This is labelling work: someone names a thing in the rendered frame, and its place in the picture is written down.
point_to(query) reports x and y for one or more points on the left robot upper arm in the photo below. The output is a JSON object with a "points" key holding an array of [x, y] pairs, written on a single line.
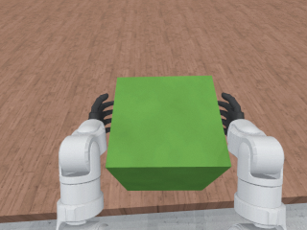
{"points": [[89, 225]]}

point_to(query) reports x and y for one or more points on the carton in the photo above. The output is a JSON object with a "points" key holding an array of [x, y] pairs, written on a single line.
{"points": [[166, 134]]}

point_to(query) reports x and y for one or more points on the left robot hand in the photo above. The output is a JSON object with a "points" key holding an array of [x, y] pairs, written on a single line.
{"points": [[97, 112]]}

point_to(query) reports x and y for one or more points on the right robot hand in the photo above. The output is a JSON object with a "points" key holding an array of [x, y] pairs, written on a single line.
{"points": [[233, 112]]}

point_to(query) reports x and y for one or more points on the right robot forearm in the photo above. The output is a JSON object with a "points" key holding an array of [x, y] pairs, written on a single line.
{"points": [[260, 162]]}

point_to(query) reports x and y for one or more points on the left robot forearm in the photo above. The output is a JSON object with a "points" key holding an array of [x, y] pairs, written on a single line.
{"points": [[80, 153]]}

